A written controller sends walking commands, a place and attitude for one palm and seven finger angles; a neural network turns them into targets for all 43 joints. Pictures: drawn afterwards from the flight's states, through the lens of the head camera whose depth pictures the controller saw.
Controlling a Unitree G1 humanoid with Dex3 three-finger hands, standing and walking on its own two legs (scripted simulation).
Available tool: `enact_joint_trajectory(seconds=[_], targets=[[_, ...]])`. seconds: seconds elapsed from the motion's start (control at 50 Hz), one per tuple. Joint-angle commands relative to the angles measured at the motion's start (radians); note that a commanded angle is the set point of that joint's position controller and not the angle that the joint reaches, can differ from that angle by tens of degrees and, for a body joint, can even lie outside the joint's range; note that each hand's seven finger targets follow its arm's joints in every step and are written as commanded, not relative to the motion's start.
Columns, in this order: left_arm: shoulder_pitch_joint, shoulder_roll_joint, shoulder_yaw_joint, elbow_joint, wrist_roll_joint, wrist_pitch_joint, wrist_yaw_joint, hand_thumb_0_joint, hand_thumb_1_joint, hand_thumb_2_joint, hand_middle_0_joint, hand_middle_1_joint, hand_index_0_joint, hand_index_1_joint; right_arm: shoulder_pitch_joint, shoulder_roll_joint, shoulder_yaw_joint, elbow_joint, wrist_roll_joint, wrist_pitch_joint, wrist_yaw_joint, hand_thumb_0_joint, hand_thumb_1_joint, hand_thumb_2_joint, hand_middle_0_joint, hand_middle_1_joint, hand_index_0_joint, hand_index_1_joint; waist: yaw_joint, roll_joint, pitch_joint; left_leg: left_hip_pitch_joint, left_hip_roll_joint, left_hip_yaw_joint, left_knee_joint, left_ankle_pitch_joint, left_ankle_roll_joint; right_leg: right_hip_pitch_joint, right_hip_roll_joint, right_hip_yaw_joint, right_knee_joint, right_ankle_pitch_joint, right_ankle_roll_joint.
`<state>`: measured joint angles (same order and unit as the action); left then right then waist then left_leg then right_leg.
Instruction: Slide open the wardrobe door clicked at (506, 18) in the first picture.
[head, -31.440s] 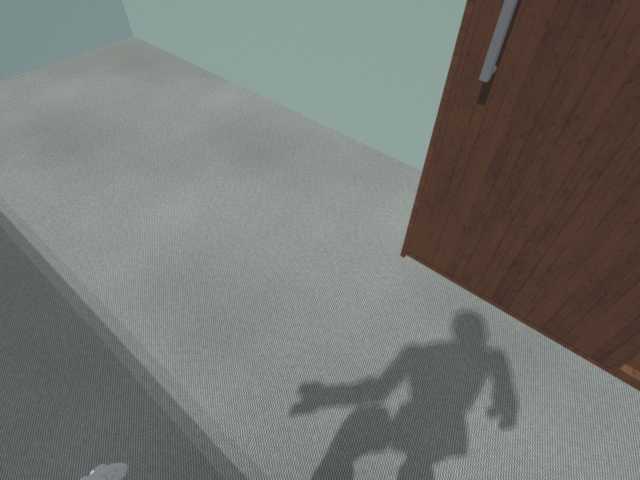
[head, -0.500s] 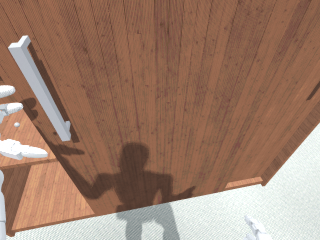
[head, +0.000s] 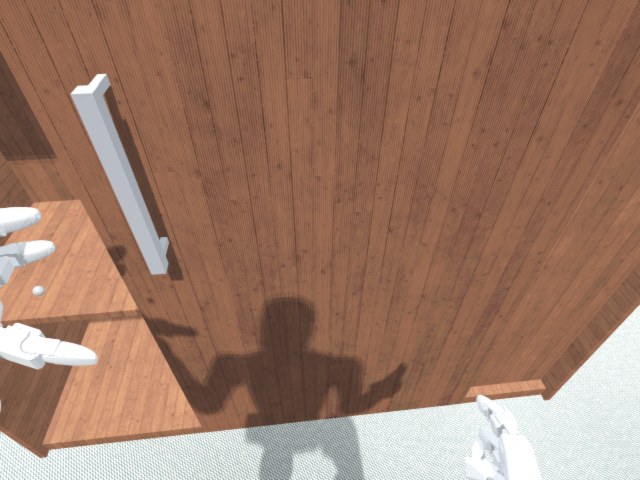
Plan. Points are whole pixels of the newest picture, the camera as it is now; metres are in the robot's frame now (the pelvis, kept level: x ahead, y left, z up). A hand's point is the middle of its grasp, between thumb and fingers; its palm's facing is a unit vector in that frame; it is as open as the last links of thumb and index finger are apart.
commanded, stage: draw the hand back to the body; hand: left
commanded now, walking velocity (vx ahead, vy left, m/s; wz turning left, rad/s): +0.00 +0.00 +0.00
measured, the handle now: (133, 186) +0.39 +0.31 +0.18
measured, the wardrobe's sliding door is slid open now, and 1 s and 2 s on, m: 0.46 0.46 0.46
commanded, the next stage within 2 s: step back with the hand held close in 1.60 s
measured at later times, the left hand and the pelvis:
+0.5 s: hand (46, 316) +0.19 +0.29 +0.18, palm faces +0.32 -0.95 -0.04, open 14.7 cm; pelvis -0.01 +0.00 +0.00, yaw +1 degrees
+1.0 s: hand (80, 298) +0.22 +0.28 +0.17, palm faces +0.48 -0.79 -0.37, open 11.0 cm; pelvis +0.02 +0.01 +0.01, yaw -1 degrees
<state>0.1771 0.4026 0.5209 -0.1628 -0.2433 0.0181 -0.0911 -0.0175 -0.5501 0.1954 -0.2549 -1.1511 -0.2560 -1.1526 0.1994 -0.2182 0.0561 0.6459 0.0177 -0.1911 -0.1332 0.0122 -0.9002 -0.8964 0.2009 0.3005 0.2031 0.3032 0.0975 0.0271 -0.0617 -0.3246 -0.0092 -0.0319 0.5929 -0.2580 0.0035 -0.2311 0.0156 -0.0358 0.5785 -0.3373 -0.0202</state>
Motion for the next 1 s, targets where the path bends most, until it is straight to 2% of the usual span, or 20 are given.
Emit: enact_joint_trajectory(seconds=[0.0, 0.02, 0.06, 0.12, 0.16, 0.18, 0.24, 0.26, 0.32, 0.42, 0.5, 0.52, 0.56, 0.6, 0.66, 0.7, 0.74, 0.78, 0.9, 0.98], targets=[[-0.239, 0.256, 0.101, -0.205, -0.021, -0.066, 0.001, 0.0, -0.55, 0.2, -0.25, -1.15, -0.25, -1.15, -0.113, -0.127, -0.047, -0.132, 0.006, -0.058, -0.026, 0.0, -0.9, -0.9, 0.2, 0.3, 0.2, 0.3, -0.017, 0.057, -0.064, 0.11, -0.013, 0.0, -0.082, 0.099, 0.023, -0.093, 0.001, 0.002, -0.113, 0.155, 0.001], [-0.263, 0.215, 0.083, -0.097, -0.147, 0.003, -0.093, 0.0, -0.55, 0.2, -0.25, -1.15, -0.25, -1.15, -0.125, -0.149, -0.042, -0.118, 0.034, -0.074, -0.042, 0.0, -0.9, -0.9, 0.2, 0.3, 0.2, 0.3, -0.044, 0.058, -0.091, 0.123, -0.007, -0.006, -0.098, 0.063, 0.021, -0.041, -0.007, 0.014, -0.141, 0.154, 0.003], [-0.344, 0.269, 0.085, -0.156, -0.176, 0.051, -0.176, 0.0, -0.55, 0.2, -0.25, -1.15, -0.25, -1.15, -0.145, -0.151, -0.035, -0.129, 0.046, -0.106, -0.066, 0.0, -0.9, -0.9, 0.2, 0.3, 0.2, 0.3, -0.031, 0.063, -0.125, 0.158, -0.01, -0.013, -0.097, 0.091, 0.034, -0.013, -0.01, 0.023, -0.147, 0.192, 0.007], [-0.356, 0.318, 0.076, -0.141, -0.176, 0.13, -0.26, 0.0, -0.55, 0.2, -0.25, -1.15, -0.25, -1.15, -0.143, -0.153, -0.02, -0.137, 0.05, -0.134, -0.067, 0.0, -0.9, -0.9, 0.2, 0.3, 0.2, 0.3, -0.023, 0.069, -0.099, 0.174, -0.01, -0.031, -0.117, 0.119, 0.037, -0.003, -0.006, 0.012, -0.151, 0.215, 0.006], [-0.318, 0.319, 0.087, -0.194, -0.171, 0.148, -0.266, 0.0, -0.55, 0.2, -0.25, -1.15, -0.25, -1.15, -0.144, -0.141, -0.017, -0.156, 0.048, -0.147, -0.051, 0.0, -0.9, -0.9, 0.2, 0.3, 0.2, 0.3, -0.009, 0.091, -0.101, 0.185, -0.011, -0.033, -0.115, 0.162, 0.036, 0.005, -0.006, 0.006, -0.145, 0.25, 0.001], [-0.269, 0.341, 0.13, -0.205, -0.176, 0.149, -0.255, 0.0, -0.55, 0.2, -0.25, -1.15, -0.25, -1.15, -0.137, -0.142, -0.021, -0.159, 0.045, -0.15, -0.041, 0.0, -0.9, -0.9, 0.2, 0.3, 0.2, 0.3, 0.002, 0.086, -0.105, 0.179, -0.009, -0.033, -0.115, 0.165, 0.033, 0.008, -0.004, 0.003, -0.147, 0.247, 0.001], [-0.16, 0.332, 0.196, -0.197, -0.2, 0.143, -0.213, 0.0, -0.55, 0.2, -0.25, -1.15, -0.25, -1.15, -0.137, -0.142, -0.027, -0.166, 0.042, -0.15, -0.015, 0.0, -0.9, -0.9, 0.2, 0.3, 0.2, 0.3, 0.022, 0.054, -0.087, 0.155, -0.01, -0.027, -0.114, 0.171, 0.026, 0.014, 0.001, -0.005, -0.149, 0.244, 0.0], [-0.147, 0.29, 0.176, -0.195, -0.206, 0.143, -0.204, 0.0, -0.55, 0.2, -0.25, -1.15, -0.25, -1.15, -0.137, -0.136, -0.026, -0.167, 0.046, -0.15, -0.007, 0.0, -0.9, -0.9, 0.2, 0.3, 0.2, 0.3, 0.015, 0.047, -0.087, 0.152, -0.009, -0.024, -0.116, 0.173, 0.024, 0.011, -0.003, -0.01, -0.143, 0.25, 0.001], [-0.112, 0.252, 0.155, -0.179, -0.208, 0.172, -0.185, 0.0, -0.55, 0.2, -0.25, -1.15, -0.25, -1.15, -0.137, -0.14, -0.03, -0.174, 0.054, -0.144, 0.001, 0.0, -0.9, -0.9, 0.2, 0.3, 0.2, 0.3, 0.01, 0.045, -0.049, 0.133, -0.006, -0.02, -0.127, 0.103, 0.021, -0.031, -0.001, -0.006, -0.158, 0.165, 0.005], [-0.205, 0.218, 0.064, -0.288, -0.167, 0.17, -0.161, 0.0, -0.514, 0.218, -0.249, -1.129, -0.249, -1.129, -0.146, -0.139, -0.028, -0.18, 0.055, -0.153, -0.009, 0.0, -0.9, -0.9, 0.2, 0.3, 0.2, 0.3, -0.013, 0.075, -0.03, 0.15, -0.006, -0.025, -0.143, 0.024, 0.027, -0.063, -0.001, 0.003, -0.177, 0.056, 0.006], [-0.231, 0.24, 0.074, -0.306, -0.155, 0.139, -0.148, 0.0, -0.369, 0.287, -0.244, -1.044, -0.244, -1.044, -0.146, -0.139, -0.024, -0.162, 0.047, -0.168, -0.027, 0.0, -0.9, -0.9, 0.2, 0.3, 0.2, 0.3, -0.014, 0.051, -0.04, 0.157, -0.008, -0.029, -0.142, 0.004, 0.031, -0.056, -0.005, 0.016, -0.192, 0.023, 0.008], [-0.268, 0.394, 0.116, -0.319, 0.028, 0.04, 0.028, 0.0, -0.332, 0.305, -0.242, -1.023, -0.242, -1.023, -0.149, -0.149, -0.039, -0.139, -0.001, -0.157, -0.009, 0.0, -0.9, -0.9, 0.2, 0.3, 0.2, 0.3, -0.014, 0.065, 0.076, 0.089, -0.021, -0.018, -0.139, -0.04, 0.021, -0.102, -0.013, 0.06, -0.273, -0.037, 0.007], [-0.156, 0.246, 0.028, -0.241, 0.07, -0.036, 0.134, 0.0, -0.26, 0.34, -0.24, -0.98, -0.24, -0.98, -0.144, -0.136, -0.04, -0.117, -0.01, -0.143, 0.003, 0.0, -0.9, -0.9, 0.2, 0.3, 0.2, 0.3, -0.031, 0.041, 0.114, 0.096, -0.013, -0.009, -0.139, -0.084, 0.018, -0.107, -0.04, 0.052, -0.29, -0.093, 0.0], [-0.073, 0.195, -0.026, -0.274, 0.098, -0.089, 0.17, 0.0, -0.188, 0.375, -0.237, -0.938, -0.237, -0.938, -0.141, -0.131, -0.045, -0.124, -0.011, -0.12, 0.014, 0.0, -0.9, -0.9, 0.2, 0.3, 0.2, 0.3, -0.026, 0.06, 0.051, 0.144, -0.008, -0.004, -0.155, -0.082, 0.026, -0.063, -0.044, 0.044, -0.265, -0.075, 0.001], [-0.032, 0.197, -0.031, -0.326, 0.125, -0.139, 0.209, 0.0, -0.079, 0.428, -0.234, -0.874, -0.234, -0.874, -0.134, -0.133, -0.055, -0.126, -0.018, -0.106, 0.017, 0.0, -0.9, -0.9, 0.2, 0.3, 0.2, 0.3, -0.022, 0.071, -0.032, 0.191, 0.001, -0.004, -0.182, -0.032, 0.031, 0.003, -0.039, 0.034, -0.241, 0.002, 0.002], [0.01, 0.194, -0.03, -0.324, 0.135, -0.155, 0.22, 0.0, -0.006, 0.462, -0.231, -0.831, -0.231, -0.831, -0.139, -0.131, -0.059, -0.126, -0.02, -0.091, 0.018, 0.0, -0.9, -0.9, 0.2, 0.3, 0.2, 0.3, -0.018, 0.021, -0.019, 0.197, 0.005, -0.001, -0.193, 0.007, 0.034, 0.016, -0.036, 0.028, -0.243, 0.035, 0.004], [0.024, 0.199, -0.025, -0.334, 0.144, -0.165, 0.226, 0.0, 0.066, 0.497, -0.229, -0.789, -0.229, -0.789, -0.142, -0.135, -0.064, -0.121, -0.023, -0.082, 0.017, 0.0, -0.9, -0.9, 0.2, 0.3, 0.2, 0.3, -0.018, 0.014, -0.011, 0.21, 0.008, 0.001, -0.201, 0.039, 0.035, 0.029, -0.033, 0.023, -0.249, 0.069, 0.004], [0.029, 0.182, -0.038, -0.326, 0.151, -0.171, 0.228, 0.0, 0.139, 0.533, -0.226, -0.746, -0.226, -0.746, -0.144, -0.128, -0.062, -0.118, -0.023, -0.067, 0.016, 0.0, -0.9, -0.9, 0.2, 0.3, 0.2, 0.3, -0.02, 0.016, 0.017, 0.212, 0.009, 0.002, -0.212, 0.062, 0.034, 0.033, -0.032, 0.019, -0.246, 0.093, 0.004], [0.072, 0.167, -0.047, -0.359, 0.165, -0.179, 0.225, 0.0, 0.356, 0.637, -0.219, -0.619, -0.219, -0.619, -0.143, -0.12, -0.067, -0.122, -0.027, -0.038, 0.023, 0.0, -0.9, -0.9, 0.2, 0.3, 0.2, 0.3, -0.015, 0.055, -0.011, 0.256, 0.012, 0.007, -0.222, 0.167, 0.028, 0.079, -0.027, 0.013, -0.238, 0.197, 0.0], [0.134, 0.148, -0.062, -0.388, 0.165, -0.168, 0.219, 0.0, 0.501, 0.707, -0.214, -0.534, -0.214, -0.534, -0.136, -0.119, -0.072, -0.136, -0.029, -0.019, 0.035, 0.0, -0.9, -0.9, 0.2, 0.3, 0.2, 0.3, -0.013, 0.023, -0.032, 0.271, 0.019, 0.011, -0.215, 0.271, 0.024, 0.11, -0.025, 0.008, -0.221, 0.294, 0.002]])
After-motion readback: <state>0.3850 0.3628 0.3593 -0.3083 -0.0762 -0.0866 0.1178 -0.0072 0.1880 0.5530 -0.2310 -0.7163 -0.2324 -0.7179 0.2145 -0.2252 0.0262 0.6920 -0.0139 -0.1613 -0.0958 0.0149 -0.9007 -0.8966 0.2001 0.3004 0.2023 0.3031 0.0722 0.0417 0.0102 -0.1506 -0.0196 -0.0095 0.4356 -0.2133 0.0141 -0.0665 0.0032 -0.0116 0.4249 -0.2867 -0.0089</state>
